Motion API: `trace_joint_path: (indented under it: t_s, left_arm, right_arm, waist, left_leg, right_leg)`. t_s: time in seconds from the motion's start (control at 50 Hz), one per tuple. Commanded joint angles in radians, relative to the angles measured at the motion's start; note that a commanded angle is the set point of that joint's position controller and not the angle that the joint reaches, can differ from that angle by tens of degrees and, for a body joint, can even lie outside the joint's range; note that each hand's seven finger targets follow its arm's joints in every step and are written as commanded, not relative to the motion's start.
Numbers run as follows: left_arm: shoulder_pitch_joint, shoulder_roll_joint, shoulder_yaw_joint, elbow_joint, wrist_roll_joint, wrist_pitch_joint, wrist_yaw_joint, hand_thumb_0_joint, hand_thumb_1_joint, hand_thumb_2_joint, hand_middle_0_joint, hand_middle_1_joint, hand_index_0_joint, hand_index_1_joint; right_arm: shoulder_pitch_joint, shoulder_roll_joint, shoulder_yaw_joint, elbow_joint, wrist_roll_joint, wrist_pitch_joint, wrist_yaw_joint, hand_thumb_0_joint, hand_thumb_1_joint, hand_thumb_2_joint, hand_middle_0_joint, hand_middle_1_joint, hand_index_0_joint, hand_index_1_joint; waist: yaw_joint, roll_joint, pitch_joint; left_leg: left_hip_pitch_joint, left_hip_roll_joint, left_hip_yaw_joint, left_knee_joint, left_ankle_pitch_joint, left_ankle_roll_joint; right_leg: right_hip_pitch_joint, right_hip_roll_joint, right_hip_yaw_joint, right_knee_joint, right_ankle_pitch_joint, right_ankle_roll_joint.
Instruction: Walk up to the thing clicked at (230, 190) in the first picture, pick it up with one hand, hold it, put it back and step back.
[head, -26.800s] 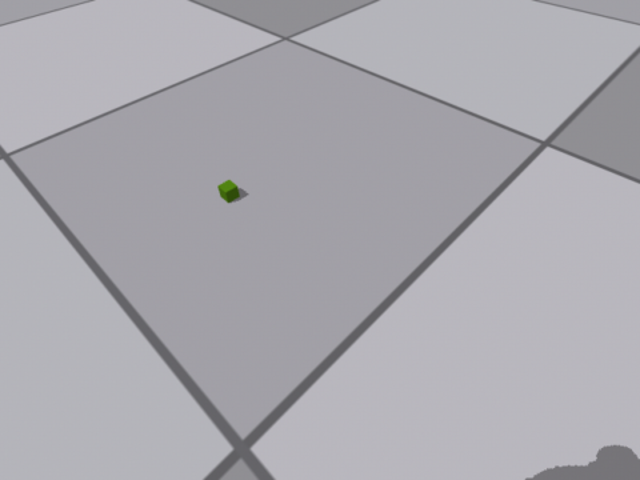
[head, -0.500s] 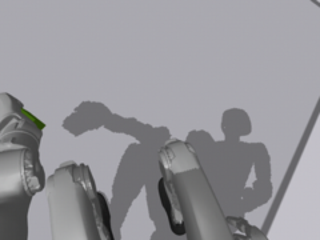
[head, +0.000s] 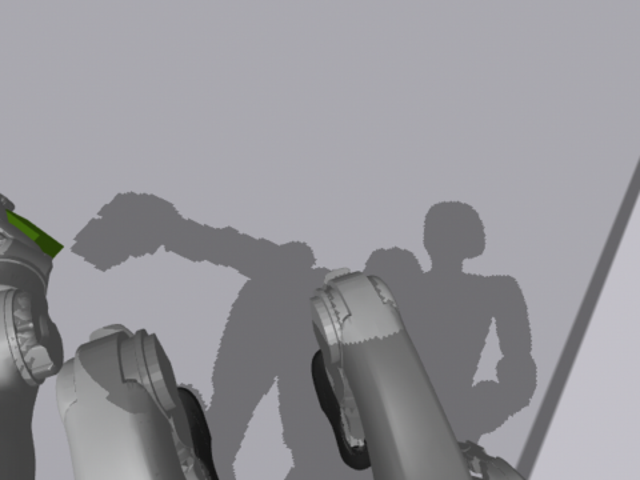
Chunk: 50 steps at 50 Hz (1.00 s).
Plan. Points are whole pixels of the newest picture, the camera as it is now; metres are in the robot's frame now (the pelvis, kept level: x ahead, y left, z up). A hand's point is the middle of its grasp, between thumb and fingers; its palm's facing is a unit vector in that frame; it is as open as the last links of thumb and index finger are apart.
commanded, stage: lower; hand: left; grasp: from above
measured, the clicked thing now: (13, 246) +0.45 +0.31 -0.19
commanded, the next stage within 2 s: rest in 0.26 s
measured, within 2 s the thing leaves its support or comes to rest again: rests again in 1.00 s
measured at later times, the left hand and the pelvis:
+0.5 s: hand (31, 244) +0.46 +0.30 -0.21, palm faces -0.28 -0.34 -0.90, open 9.2 cm; pelvis +0.01 +0.00 -0.02, yaw -2 degrees
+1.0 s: hand (45, 245) +0.47 +0.30 -0.25, palm faces -0.29 -0.35 -0.89, open 9.2 cm; pelvis +0.00 +0.01 -0.02, yaw -5 degrees
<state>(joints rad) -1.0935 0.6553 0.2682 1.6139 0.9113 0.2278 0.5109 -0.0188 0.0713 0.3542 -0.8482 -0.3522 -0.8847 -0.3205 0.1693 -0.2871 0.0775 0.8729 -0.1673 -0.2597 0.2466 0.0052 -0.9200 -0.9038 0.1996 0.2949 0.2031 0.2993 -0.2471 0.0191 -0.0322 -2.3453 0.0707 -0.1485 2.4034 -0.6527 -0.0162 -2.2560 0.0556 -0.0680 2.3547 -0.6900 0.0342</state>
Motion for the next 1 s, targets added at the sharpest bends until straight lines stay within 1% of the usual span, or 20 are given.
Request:
trace_joint_path:
  t_s: [0.0,0.04,0.06,0.12,0.14,0.18,0.22,0.28,0.4,0.44,0.52,0.6,0.62,0.64,0.7,0.76,0.82,0.86,0.88,0.98]
  left_arm:
    - [-0.354,0.272,-0.029,-0.135,0.029,0.002,0.058,0.0,0.552,0.583,-1.134,-0.357,-1.091,-0.403]
    - [-0.355,0.27,-0.028,-0.107,0.028,0.002,0.067,0.0,0.559,0.589,-1.142,-0.356,-1.098,-0.403]
    - [-0.373,0.254,-0.033,-0.095,0.027,0.0,0.071,0.0,0.568,0.589,-1.144,-0.36,-1.101,-0.405]
    - [-0.366,0.295,-0.016,-0.086,0.025,-0.01,0.089,0.0,0.585,0.59,-1.157,-0.373,-1.116,-0.415]
    - [-0.379,0.322,0.011,-0.106,0.022,-0.015,0.098,0.0,0.587,0.617,-1.164,-0.364,-1.117,-0.413]
    - [-0.38,0.319,-0.011,-0.09,0.027,-0.02,0.091,0.0,0.604,0.593,-1.167,-0.376,-1.127,-0.418]
    - [-0.378,0.345,0.008,-0.109,0.03,-0.028,0.098,0.0,0.59,0.609,-1.165,-0.365,-1.118,-0.414]
    - [-0.39,0.368,0.018,-0.131,0.043,-0.035,0.106,0.0,0.616,0.611,-1.179,-0.38,-1.136,-0.425]
    - [-0.33,0.373,0.039,-0.087,0.03,-0.034,0.129,0.0,0.631,0.642,-1.205,-0.343,-1.151,-0.398]
    - [-0.356,0.36,0.022,-0.073,0.034,-0.031,0.137,0.0,0.656,0.634,-1.208,-0.356,-1.161,-0.404]
    - [-0.345,0.396,0.044,-0.045,0.021,-0.035,0.162,0.0,0.647,0.629,-1.202,-0.343,-1.154,-0.392]
    - [-0.37,0.405,0.018,-0.038,0.019,-0.048,0.159,0.0,0.648,0.643,-1.201,-0.355,-1.154,-0.403]
    - [-0.359,0.433,0.044,-0.042,0.012,-0.052,0.167,0.0,0.66,0.636,-1.213,-0.345,-1.165,-0.394]
    - [-0.347,0.433,0.038,-0.027,0.013,-0.055,0.171,0.0,0.682,0.616,-1.23,-0.329,-1.183,-0.376]
    - [-0.373,0.442,0.023,-0.016,0.022,-0.065,0.166,0.0,0.684,0.608,-1.218,-0.35,-1.177,-0.391]
    - [-0.324,0.454,0.034,0.02,0.014,-0.069,0.184,0.0,0.685,0.617,-1.226,-0.337,-1.181,-0.382]
    - [-0.345,0.443,0.013,0.033,0.022,-0.068,0.188,0.0,0.68,0.641,-1.209,-0.375,-1.168,-0.416]
    - [-0.351,0.465,0.032,0.021,0.014,-0.075,0.198,0.0,0.686,0.648,-1.214,-0.359,-1.17,-0.403]
    - [-0.35,0.463,0.011,0.036,0.022,-0.074,0.193,0.0,0.695,0.639,-1.212,-0.384,-1.174,-0.422]
    - [-0.357,0.478,0.013,0.033,0.021,-0.078,0.205,0.0,0.662,0.628,-1.186,-0.371,-1.147,-0.41]
  right_arm:
    - [0.226,-0.24,-0.061,0.001,0.002,-0.013,0.003,0.0,-0.917,-0.906,0.199,0.3,0.199,0.3]
    - [0.226,-0.247,-0.057,0.002,-0.003,-0.017,0.006,0.0,-0.915,-0.905,0.2,0.3,0.199,0.3]
    - [0.232,-0.247,-0.053,0.004,-0.009,-0.022,0.009,0.0,-0.917,-0.906,0.199,0.3,0.199,0.3]
    - [0.23,-0.251,-0.04,0.0,-0.02,-0.032,0.021,0.0,-0.919,-0.906,0.199,0.3,0.199,0.3]
    - [0.236,-0.261,-0.039,-0.002,-0.018,-0.034,0.022,0.0,-0.917,-0.906,0.199,0.3,0.199,0.3]
    - [0.223,-0.255,-0.032,0.0,-0.025,-0.039,0.029,0.0,-0.919,-0.907,0.199,0.3,0.199,0.3]
    - [0.219,-0.262,-0.032,-0.008,-0.022,-0.04,0.031,0.0,-0.919,-0.907,0.199,0.3,0.199,0.3]
    - [0.229,-0.27,-0.022,-0.014,-0.028,-0.039,0.04,0.0,-0.922,-0.908,0.199,0.3,0.199,0.3]
    - [0.219,-0.273,-0.017,-0.025,-0.027,-0.03,0.054,0.0,-0.915,-0.905,0.2,0.301,0.2,0.301]
    - [0.22,-0.277,-0.008,-0.021,-0.038,-0.035,0.06,0.0,-0.913,-0.904,0.2,0.301,0.2,0.301]
    - [0.22,-0.29,0.008,-0.024,-0.041,-0.046,0.07,0.0,-0.914,-0.904,0.2,0.301,0.2,0.301]
    - [0.218,-0.293,0.027,-0.032,-0.048,-0.059,0.078,0.0,-0.914,-0.903,0.2,0.3,0.2,0.3]
    - [0.216,-0.303,0.028,-0.034,-0.044,-0.062,0.077,0.0,-0.914,-0.904,0.2,0.3,0.2,0.3]
    - [0.207,-0.304,0.033,-0.034,-0.044,-0.065,0.079,0.0,-0.916,-0.904,0.2,0.301,0.2,0.301]
    - [0.211,-0.311,0.046,-0.042,-0.05,-0.069,0.086,0.0,-0.916,-0.905,0.2,0.3,0.2,0.3]
    - [0.187,-0.322,0.053,-0.045,-0.048,-0.076,0.085,0.0,-0.915,-0.905,0.2,0.301,0.199,0.301]
    - [0.19,-0.325,0.061,-0.052,-0.052,-0.078,0.092,0.0,-0.915,-0.905,0.2,0.301,0.2,0.301]
    - [0.188,-0.328,0.065,-0.059,-0.049,-0.081,0.093,0.0,-0.913,-0.904,0.2,0.3,0.2,0.3]
    - [0.179,-0.329,0.07,-0.057,-0.052,-0.084,0.093,0.0,-0.915,-0.905,0.2,0.301,0.2,0.301]
    - [0.181,-0.345,0.082,-0.068,-0.052,-0.092,0.097,0.0,-0.912,-0.904,0.2,0.3,0.2,0.3]
  waist:
    - [-0.016,0.283,-0.686]
    - [-0.023,0.262,-0.656]
    - [-0.043,0.263,-0.641]
    - [-0.036,0.264,-0.642]
    - [-0.029,0.268,-0.669]
    - [-0.04,0.284,-0.653]
    - [-0.03,0.311,-0.661]
    - [-0.043,0.328,-0.678]
    - [-0.036,0.328,-0.675]
    - [-0.066,0.326,-0.63]
    - [-0.07,0.327,-0.625]
    - [-0.098,0.316,-0.604]
    - [-0.082,0.323,-0.622]
    - [-0.083,0.347,-0.614]
    - [-0.111,0.329,-0.584]
    - [-0.091,0.354,-0.579]
    - [-0.118,0.35,-0.555]
    - [-0.112,0.365,-0.564]
    - [-0.121,0.364,-0.54]
    - [-0.128,0.388,-0.54]
  left_leg:
    - [0.5,-0.02,0.097,-0.218,0.154,0.03]
    - [0.492,-0.018,0.092,-0.204,0.155,0.032]
    - [0.492,-0.019,0.088,-0.196,0.152,0.031]
    - [0.465,-0.017,0.094,-0.179,0.16,0.035]
    - [0.476,-0.014,0.093,-0.171,0.173,0.034]
    - [0.471,-0.015,0.091,-0.161,0.167,0.035]
    - [0.492,-0.013,0.089,-0.162,0.169,0.031]
    - [0.505,-0.011,0.085,-0.149,0.197,0.03]
    - [0.484,-0.005,0.074,-0.141,0.197,0.03]
    - [0.485,-0.004,0.068,-0.134,0.186,0.031]
    - [0.481,0.0,0.057,-0.131,0.201,0.03]
    - [0.492,0.004,0.05,-0.112,0.209,0.034]
    - [0.504,0.006,0.048,-0.113,0.224,0.032]
    - [0.508,0.005,0.047,-0.119,0.225,0.029]
    - [0.488,0.008,0.042,-0.105,0.204,0.034]
    - [0.509,0.011,0.036,-0.112,0.201,0.028]
    - [0.503,0.012,0.03,-0.108,0.2,0.028]
    - [0.505,0.015,0.024,-0.116,0.203,0.026]
    - [0.498,0.014,0.025,-0.111,0.193,0.027]
    - [0.536,0.02,0.011,-0.122,0.22,0.017]
  right_leg:
    - [0.332,0.029,-0.102,-0.25,0.211,-0.063]
    - [0.311,0.029,-0.106,-0.249,0.214,-0.061]
    - [0.302,0.027,-0.106,-0.245,0.214,-0.059]
    - [0.339,0.031,-0.103,-0.247,0.226,-0.052]
    - [0.347,0.03,-0.107,-0.24,0.238,-0.052]
    - [0.343,0.033,-0.107,-0.233,0.237,-0.052]
    - [0.334,0.031,-0.113,-0.223,0.232,-0.055]
    - [0.364,0.031,-0.12,-0.21,0.268,-0.055]
    - [0.372,0.04,-0.129,-0.204,0.277,-0.055]
    - [0.344,0.038,-0.137,-0.203,0.264,-0.054]
    - [0.361,0.042,-0.144,-0.202,0.281,-0.052]
    - [0.386,0.047,-0.145,-0.207,0.297,-0.047]
    - [0.397,0.047,-0.147,-0.207,0.31,-0.048]
    - [0.391,0.046,-0.15,-0.198,0.308,-0.052]
    - [0.393,0.049,-0.157,-0.204,0.294,-0.048]
    - [0.383,0.055,-0.165,-0.201,0.291,-0.052]
    - [0.378,0.056,-0.173,-0.197,0.293,-0.052]
    - [0.394,0.057,-0.175,-0.203,0.294,-0.052]
    - [0.376,0.056,-0.177,-0.198,0.285,-0.052]
    - [0.393,0.06,-0.19,-0.19,0.304,-0.056]
